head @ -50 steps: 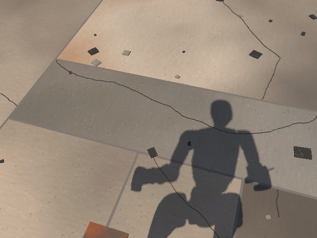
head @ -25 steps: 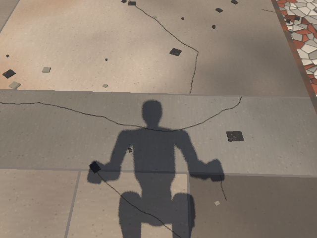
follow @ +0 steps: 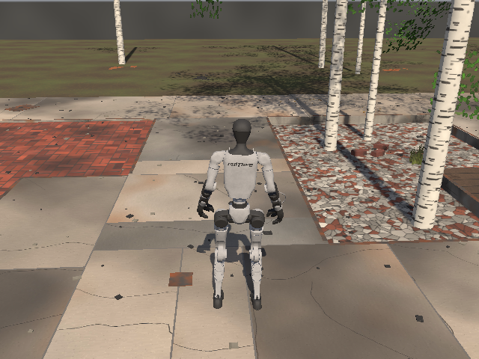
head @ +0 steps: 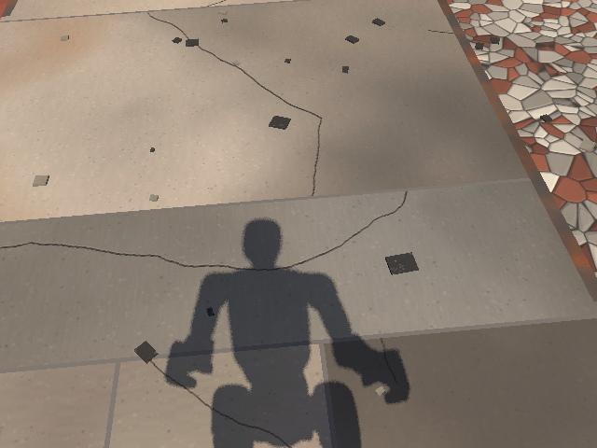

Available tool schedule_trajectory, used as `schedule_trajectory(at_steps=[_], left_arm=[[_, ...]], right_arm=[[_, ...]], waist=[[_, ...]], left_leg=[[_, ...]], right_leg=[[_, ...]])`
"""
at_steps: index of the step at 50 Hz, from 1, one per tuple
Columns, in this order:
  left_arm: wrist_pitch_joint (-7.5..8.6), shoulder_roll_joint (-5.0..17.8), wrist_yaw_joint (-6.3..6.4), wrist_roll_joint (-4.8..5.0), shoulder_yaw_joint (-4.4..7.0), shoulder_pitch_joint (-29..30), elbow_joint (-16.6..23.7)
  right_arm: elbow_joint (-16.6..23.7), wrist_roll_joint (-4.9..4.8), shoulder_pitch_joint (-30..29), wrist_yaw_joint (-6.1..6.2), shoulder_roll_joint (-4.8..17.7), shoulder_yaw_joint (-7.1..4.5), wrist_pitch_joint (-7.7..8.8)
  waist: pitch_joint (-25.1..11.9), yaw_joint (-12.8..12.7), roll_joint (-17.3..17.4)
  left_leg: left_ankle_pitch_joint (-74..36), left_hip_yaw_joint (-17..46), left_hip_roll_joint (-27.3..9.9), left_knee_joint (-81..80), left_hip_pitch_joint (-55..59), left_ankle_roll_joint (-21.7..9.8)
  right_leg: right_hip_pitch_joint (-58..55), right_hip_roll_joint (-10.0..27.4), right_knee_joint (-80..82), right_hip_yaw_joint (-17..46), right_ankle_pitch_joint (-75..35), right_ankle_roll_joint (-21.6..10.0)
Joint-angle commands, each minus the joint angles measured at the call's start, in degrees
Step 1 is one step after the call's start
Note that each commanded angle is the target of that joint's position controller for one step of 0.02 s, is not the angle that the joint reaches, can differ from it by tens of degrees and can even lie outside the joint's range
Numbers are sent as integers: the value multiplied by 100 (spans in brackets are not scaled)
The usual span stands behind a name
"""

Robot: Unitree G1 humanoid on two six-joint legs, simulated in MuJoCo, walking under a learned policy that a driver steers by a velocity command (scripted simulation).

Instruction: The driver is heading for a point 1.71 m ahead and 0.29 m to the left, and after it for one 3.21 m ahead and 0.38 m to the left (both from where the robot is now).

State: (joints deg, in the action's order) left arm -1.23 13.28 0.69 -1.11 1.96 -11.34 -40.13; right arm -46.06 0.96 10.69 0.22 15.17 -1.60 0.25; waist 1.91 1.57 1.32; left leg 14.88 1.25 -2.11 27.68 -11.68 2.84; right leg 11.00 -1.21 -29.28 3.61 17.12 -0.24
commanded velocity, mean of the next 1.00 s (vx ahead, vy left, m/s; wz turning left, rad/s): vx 0.13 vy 0.00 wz -0.02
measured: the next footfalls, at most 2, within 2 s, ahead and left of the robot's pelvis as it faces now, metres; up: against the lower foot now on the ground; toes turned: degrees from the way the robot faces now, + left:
right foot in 1.24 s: +0.43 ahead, -0.09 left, +0.00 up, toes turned -1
left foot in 1.74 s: +0.72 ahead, +0.14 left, +0.00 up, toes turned +2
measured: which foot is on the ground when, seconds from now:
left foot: down 0.00-1.00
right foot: down 0.00-0.78, up 0.80-1.00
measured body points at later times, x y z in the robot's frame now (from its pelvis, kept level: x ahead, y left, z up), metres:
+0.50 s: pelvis +0.00 -0.01 +0.00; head +0.01 -0.01 +0.45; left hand +0.10 +0.25 -0.13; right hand +0.07 -0.28 -0.14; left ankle +0.00 +0.15 -0.74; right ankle -0.01 -0.12 -0.74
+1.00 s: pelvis +0.11 +0.04 +0.01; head +0.12 +0.06 +0.46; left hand +0.25 +0.31 -0.12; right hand +0.05 -0.21 -0.12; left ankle +0.02 +0.13 -0.74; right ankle +0.17 -0.12 -0.67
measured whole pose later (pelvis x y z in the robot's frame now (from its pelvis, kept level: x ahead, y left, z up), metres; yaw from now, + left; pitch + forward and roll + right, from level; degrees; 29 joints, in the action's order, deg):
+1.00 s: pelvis +0.11 +0.04 +0.01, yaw +1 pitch +1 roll -1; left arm 4.5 16.3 -0.7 1.2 3.6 -8.9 -50.4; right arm -59.8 0.1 26.1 -0.5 11.8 -0.8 5.1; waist 0.4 3.5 -1.7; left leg 15.3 -1.3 1.3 13.9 0.8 -3.1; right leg 32.7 4.0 -54.8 -0.3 10.0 -1.5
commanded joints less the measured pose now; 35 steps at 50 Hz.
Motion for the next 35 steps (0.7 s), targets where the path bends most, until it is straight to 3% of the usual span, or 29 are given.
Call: schedule_trajectory(at_steps=[1,10,27,29,30,32,33,35], left_arm=[[133,734,24,7,168,60,290],[175,665,23,34,136,36,17],[182,636,66,88,116,-180,-883],[144,726,99,129,149,-307,-1019],[126,871,108,159,195,-364,-1041],[180,1136,99,194,267,-626,-1091],[244,1218,97,217,299,-693,-1122],[360,1100,87,234,276,-475,-1072]], right_arm=[[243,-14,-94,59,609,-150,57],[-193,-45,64,148,659,-164,46],[-900,-78,280,256,620,-149,-15],[-1010,-118,373,268,534,-135,-32],[-984,-147,294,270,502,-131,-21],[-798,-179,6,232,378,-98,106],[-719,-222,-92,188,336,-84,206],[-699,-299,2,72,369,-98,395]], waist=[[-92,-48,-586],[-162,-52,-260],[-76,-50,-184],[-105,-97,-336],[83,-171,-518],[525,-342,-1112],[729,-374,-1294],[847,-217,-1273]], left_leg=[[-622,12,-75,-205,9,-8],[-825,31,-123,-268,144,89],[-915,-25,-76,-326,208,30],[329,-330,192,-52,57,-25],[992,-483,327,272,-264,-86],[1288,-542,383,1154,-1097,-215],[1221,-315,217,1556,-1261,-344],[1458,-61,-48,1593,-1498,-624]], right_leg=[[158,551,715,619,-895,-245],[54,430,657,517,-1204,-266],[30,228,633,228,-1372,-178],[47,167,798,264,398,-299],[202,300,1002,524,1684,-466],[332,1094,1723,1728,3208,-972],[511,1479,1977,2324,3299,-1227],[384,1717,1982,2495,2669,-1340]])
